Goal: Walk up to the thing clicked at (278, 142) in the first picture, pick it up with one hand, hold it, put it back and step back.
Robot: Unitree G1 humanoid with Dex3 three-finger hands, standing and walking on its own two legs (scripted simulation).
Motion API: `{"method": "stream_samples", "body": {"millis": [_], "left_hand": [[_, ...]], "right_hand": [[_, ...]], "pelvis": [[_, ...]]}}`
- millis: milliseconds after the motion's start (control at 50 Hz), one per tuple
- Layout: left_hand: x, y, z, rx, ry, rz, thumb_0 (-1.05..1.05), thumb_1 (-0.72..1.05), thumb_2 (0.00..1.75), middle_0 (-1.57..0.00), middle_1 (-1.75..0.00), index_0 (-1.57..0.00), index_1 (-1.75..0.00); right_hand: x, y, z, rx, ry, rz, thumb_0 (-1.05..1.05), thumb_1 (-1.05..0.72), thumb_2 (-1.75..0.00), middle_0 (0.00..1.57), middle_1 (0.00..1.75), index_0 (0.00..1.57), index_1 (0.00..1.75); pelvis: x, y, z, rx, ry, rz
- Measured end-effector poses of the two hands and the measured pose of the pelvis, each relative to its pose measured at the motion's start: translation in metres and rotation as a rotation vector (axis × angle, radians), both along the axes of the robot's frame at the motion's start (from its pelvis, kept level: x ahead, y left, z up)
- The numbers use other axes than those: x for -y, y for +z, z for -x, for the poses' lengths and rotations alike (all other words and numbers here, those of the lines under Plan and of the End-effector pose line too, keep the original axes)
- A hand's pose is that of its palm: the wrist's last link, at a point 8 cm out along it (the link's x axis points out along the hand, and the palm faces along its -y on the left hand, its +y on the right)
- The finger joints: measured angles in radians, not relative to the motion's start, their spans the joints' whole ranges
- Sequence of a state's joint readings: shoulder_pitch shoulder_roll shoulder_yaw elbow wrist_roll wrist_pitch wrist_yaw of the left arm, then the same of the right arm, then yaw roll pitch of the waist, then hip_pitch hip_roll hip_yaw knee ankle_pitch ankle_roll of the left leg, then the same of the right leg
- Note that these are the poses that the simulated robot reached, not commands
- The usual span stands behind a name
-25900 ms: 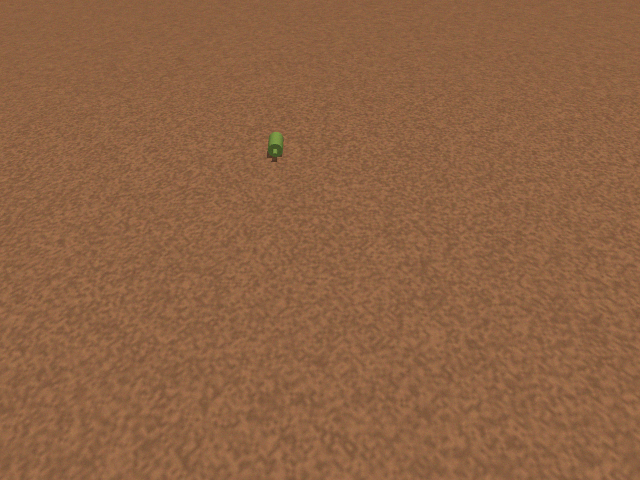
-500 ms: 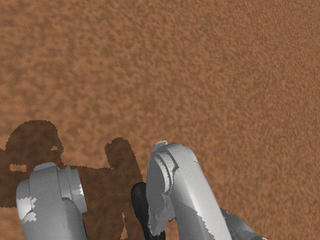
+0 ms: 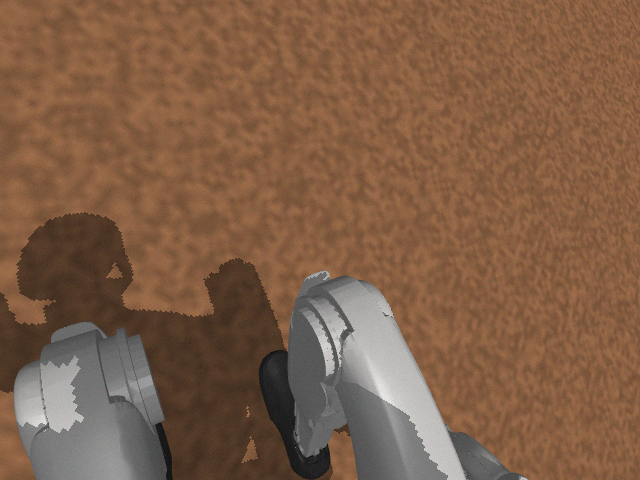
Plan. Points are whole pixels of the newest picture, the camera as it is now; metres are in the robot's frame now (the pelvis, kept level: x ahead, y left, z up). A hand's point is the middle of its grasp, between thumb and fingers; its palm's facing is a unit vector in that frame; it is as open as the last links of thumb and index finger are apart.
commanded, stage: close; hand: left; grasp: from above
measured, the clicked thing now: out of the picture +0.40 +0.40 -0.26
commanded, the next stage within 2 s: settle in 1.50 s
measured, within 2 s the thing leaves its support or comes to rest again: leaves its support in 1.90 s
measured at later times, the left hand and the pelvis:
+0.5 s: hand out of the picture +0.39 +0.38 -0.24, palm faces -0.48 -0.17 -0.86, open 11.3 cm; pelvis +0.00 +0.00 +0.00, yaw +0 degrees
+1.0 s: hand out of the picture +0.38 +0.36 -0.24, palm faces -0.43 -0.12 -0.89, open 10.8 cm; pelvis +0.00 +0.00 +0.00, yaw -1 degrees
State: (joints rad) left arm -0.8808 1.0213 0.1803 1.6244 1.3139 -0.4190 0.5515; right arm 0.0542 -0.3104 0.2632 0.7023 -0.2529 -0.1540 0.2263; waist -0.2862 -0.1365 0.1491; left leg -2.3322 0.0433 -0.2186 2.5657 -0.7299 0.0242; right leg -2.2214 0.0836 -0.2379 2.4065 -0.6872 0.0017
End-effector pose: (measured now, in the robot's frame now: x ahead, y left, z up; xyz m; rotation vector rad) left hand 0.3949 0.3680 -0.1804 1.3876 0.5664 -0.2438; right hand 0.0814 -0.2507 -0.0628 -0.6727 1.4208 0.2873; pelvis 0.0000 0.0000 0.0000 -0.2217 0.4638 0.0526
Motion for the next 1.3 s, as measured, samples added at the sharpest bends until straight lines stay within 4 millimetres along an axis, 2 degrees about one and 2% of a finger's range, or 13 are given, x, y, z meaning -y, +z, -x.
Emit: {"method": "stream_samples", "body": {"millis": [100,200,420,540,740,900,1080,1300], "left_hand": [[0.01,0.005,-0.005,0.076,-0.056,-0.009,0.0,-0.32,0.85,-0.17,-0.98,-0.2,-0.96],[0.011,0.007,-0.007,0.093,-0.062,-0.059,0.0,-0.27,0.79,-0.21,-0.95,-0.25,-0.91],[-0.012,-0.002,-0.005,0.022,0.094,-0.096,0.0,-0.13,0.69,-0.33,-0.85,-0.37,-0.81],[-0.016,-0.006,-0.007,-0.019,0.087,-0.069,0.0,-0.05,0.64,-0.38,-0.81,-0.43,-0.78],[-0.009,-0.003,0.0,-0.006,0.01,-0.018,0.0,-0.02,0.58,-0.42,-0.74,-0.5,-0.71],[0.0,-0.002,0.007,0.044,-0.05,-0.018,0.01,-0.02,0.53,-0.47,-0.68,-0.54,-0.65],[0.003,-0.001,0.005,0.069,-0.054,-0.056,0.0,-0.04,0.46,-0.55,-0.6,-0.61,-0.58],[0.003,0.0,-0.001,0.029,-0.003,-0.084,-0.01,-0.06,0.42,-0.61,-0.54,-0.67,-0.55]], "right_hand": [[0.005,0.006,-0.003,0.027,0.023,0.038,0.0,-0.89,-0.89,0.21,0.3,0.2,0.3],[0.008,0.011,-0.007,0.064,0.03,0.049,0.0,-0.89,-0.89,0.21,0.3,0.2,0.3],[0.003,0.01,-0.013,0.088,0.041,0.008,0.0,-0.89,-0.89,0.21,0.3,0.2,0.3],[-0.001,0.004,-0.01,0.041,0.025,-0.004,0.0,-0.9,-0.89,0.2,0.3,0.2,0.3],[-0.007,0.001,-0.01,0.011,0.028,-0.016,0.0,-0.9,-0.89,0.21,0.3,0.2,0.3],[-0.001,0.008,-0.014,0.042,0.058,0.027,0.0,-0.89,-0.89,0.21,0.3,0.2,0.3],[0.004,0.014,-0.016,0.067,0.067,0.039,0.0,-0.89,-0.89,0.2,0.3,0.2,0.3],[0.0,0.007,-0.011,0.072,0.057,-0.027,0.0,-0.89,-0.89,0.2,0.3,0.2,0.3]], "pelvis": [[-0.001,-0.002,0.003,0.012,-0.005,0.004],[-0.003,-0.004,0.003,0.004,-0.009,0.008],[-0.003,-0.005,0.002,-0.008,-0.001,0.005],[-0.002,-0.002,-0.001,-0.018,0.005,0.005],[-0.002,0.002,-0.002,-0.002,-0.002,0.016],[-0.003,-0.001,0.002,0.012,-0.005,0.016],[-0.004,-0.004,0.002,0.001,-0.003,0.015],[-0.003,-0.003,0.002,-0.004,-0.002,0.005]]}}
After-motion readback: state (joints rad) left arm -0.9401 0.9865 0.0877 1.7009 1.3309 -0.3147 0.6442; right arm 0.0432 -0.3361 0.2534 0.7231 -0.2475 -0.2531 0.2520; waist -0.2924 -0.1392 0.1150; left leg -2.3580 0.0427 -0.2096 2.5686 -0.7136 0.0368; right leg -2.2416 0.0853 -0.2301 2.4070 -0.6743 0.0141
